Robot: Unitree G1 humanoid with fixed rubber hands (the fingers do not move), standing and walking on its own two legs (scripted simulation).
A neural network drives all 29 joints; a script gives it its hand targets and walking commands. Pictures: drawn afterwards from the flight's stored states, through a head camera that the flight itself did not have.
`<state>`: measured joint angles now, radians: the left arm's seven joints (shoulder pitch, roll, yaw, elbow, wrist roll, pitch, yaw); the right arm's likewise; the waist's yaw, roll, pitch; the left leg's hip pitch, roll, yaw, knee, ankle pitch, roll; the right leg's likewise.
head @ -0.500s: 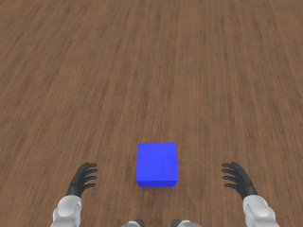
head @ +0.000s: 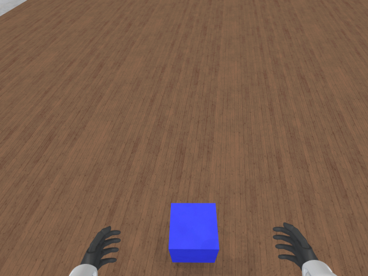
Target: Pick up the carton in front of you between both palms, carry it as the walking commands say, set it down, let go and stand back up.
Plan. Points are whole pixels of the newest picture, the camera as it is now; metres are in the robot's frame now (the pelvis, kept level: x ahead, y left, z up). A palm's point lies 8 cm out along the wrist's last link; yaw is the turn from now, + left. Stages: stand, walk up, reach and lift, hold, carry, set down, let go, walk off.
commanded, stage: let go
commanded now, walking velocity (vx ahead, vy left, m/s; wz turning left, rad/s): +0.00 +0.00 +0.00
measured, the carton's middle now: (193, 233) +0.40 +0.00 -0.65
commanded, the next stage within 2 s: stand in 0.06 s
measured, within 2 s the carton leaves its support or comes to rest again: neither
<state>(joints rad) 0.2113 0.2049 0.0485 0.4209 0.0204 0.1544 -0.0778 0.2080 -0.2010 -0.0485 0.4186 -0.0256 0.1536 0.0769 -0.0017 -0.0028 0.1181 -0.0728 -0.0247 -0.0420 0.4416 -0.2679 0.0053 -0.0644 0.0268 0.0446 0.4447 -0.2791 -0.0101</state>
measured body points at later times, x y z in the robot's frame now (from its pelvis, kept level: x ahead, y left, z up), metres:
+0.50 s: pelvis +0.02 +0.00 +0.00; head +0.02 +0.01 +0.45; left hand +0.15 +0.30 -0.10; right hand +0.16 -0.29 -0.10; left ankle -0.01 +0.12 -0.74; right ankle -0.02 -0.11 -0.74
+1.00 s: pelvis +0.01 +0.00 +0.00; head +0.00 +0.00 +0.45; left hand +0.13 +0.30 -0.10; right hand +0.13 -0.30 -0.10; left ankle -0.01 +0.12 -0.74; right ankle -0.02 -0.11 -0.74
